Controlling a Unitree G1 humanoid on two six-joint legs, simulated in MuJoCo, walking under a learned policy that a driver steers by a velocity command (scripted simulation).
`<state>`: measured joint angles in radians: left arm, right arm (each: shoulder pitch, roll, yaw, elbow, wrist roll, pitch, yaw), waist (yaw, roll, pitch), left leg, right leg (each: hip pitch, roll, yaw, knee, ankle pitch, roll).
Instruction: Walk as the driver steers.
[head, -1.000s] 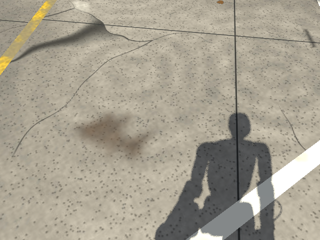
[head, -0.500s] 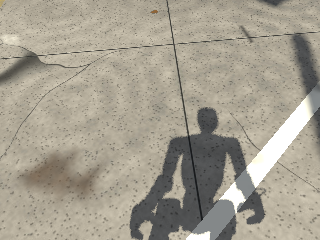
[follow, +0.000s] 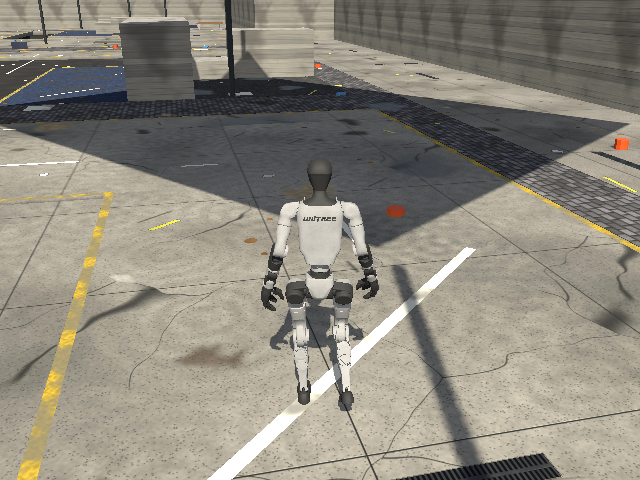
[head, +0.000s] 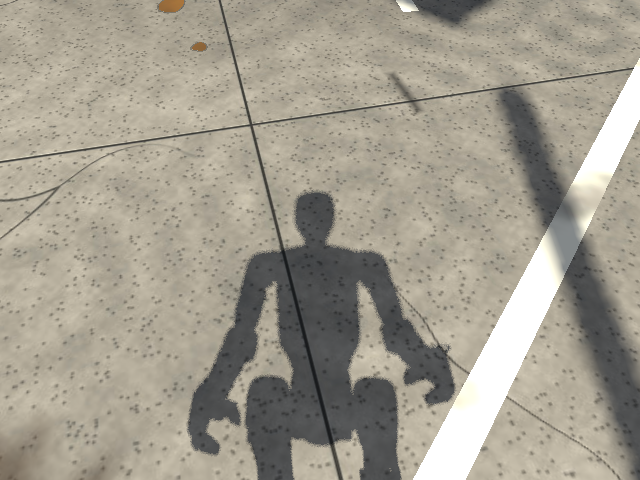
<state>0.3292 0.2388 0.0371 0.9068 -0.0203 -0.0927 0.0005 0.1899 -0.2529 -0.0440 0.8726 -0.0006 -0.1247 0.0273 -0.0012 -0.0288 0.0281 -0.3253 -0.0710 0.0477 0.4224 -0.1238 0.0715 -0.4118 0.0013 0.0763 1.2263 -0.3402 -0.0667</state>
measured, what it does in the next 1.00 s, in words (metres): walks ahead, turning left: right foot, then left foot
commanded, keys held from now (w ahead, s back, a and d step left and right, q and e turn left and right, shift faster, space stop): w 0.38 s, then w+q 0.56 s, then q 0.06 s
